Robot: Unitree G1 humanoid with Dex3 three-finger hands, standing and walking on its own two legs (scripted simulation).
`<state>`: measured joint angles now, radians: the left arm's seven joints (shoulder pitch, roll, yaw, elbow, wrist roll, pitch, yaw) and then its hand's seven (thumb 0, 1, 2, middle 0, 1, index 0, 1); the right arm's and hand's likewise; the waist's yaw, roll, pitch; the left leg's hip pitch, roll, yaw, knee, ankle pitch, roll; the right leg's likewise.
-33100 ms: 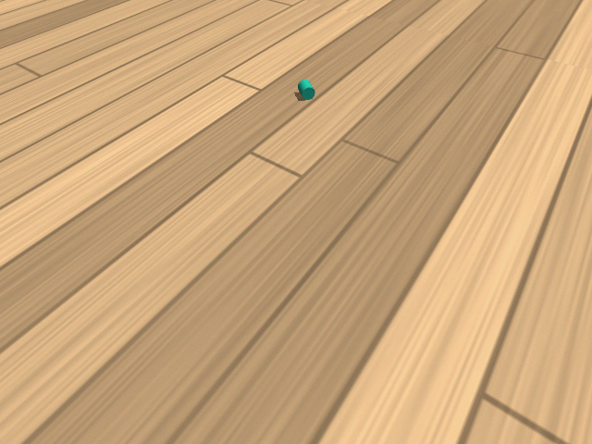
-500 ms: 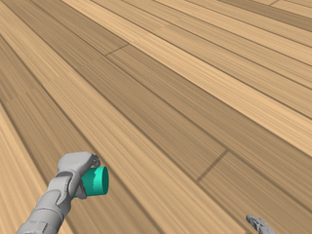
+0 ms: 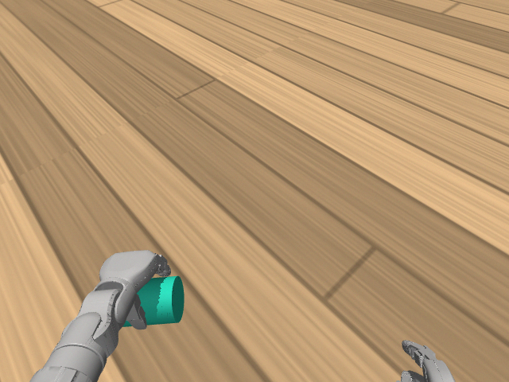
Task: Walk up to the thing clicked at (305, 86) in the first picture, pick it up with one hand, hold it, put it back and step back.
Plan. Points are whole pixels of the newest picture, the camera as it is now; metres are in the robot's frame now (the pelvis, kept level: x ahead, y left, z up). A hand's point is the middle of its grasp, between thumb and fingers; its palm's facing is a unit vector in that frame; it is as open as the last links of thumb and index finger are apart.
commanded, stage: hold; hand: left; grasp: from above
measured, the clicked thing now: (151, 300) +0.30 +0.21 -0.10
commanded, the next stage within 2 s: crouch in 1.02 s
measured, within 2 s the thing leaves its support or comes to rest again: neither
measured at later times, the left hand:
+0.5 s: hand (133, 294) +0.28 +0.22 -0.03, palm faces -0.47 -0.04 -0.88, open 9.9 cm
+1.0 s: hand (131, 289) +0.29 +0.23 -0.04, palm faces -0.48 -0.05 -0.88, open 10.0 cm
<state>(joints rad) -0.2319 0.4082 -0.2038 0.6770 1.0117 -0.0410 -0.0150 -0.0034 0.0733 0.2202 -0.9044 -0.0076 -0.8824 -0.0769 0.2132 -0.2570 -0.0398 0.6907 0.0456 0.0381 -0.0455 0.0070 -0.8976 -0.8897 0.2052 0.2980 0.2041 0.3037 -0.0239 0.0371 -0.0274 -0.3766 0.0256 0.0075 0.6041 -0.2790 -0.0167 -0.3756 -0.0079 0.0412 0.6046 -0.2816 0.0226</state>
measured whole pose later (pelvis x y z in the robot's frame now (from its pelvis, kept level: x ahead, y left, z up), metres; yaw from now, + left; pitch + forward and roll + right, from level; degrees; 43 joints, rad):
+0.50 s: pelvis +0.00 +0.00 +0.01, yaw +0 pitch +1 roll +0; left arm -0.21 0.42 -0.21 0.61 0.99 -0.04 -0.06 0.00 0.09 0.18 -0.91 0.00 -0.89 -0.06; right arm 0.18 -0.25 -0.02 0.69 0.05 0.04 -0.06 0.01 -0.90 -0.89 0.20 0.30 0.20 0.30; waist -0.01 0.04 -0.01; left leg -0.30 0.02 0.01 0.54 -0.25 -0.02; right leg -0.31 -0.01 0.04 0.54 -0.25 0.02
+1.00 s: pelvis +0.01 +0.00 +0.01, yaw +0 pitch +1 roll +0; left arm -0.22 0.42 -0.20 0.62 1.00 -0.05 -0.05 0.00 0.06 0.23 -0.89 -0.05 -0.88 -0.11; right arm 0.17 -0.25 -0.03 0.69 0.05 0.06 -0.06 0.01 -0.90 -0.89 0.21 0.30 0.20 0.30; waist 0.00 0.04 0.01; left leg -0.28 0.02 0.01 0.51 -0.24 -0.01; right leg -0.28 -0.02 0.04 0.51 -0.25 0.03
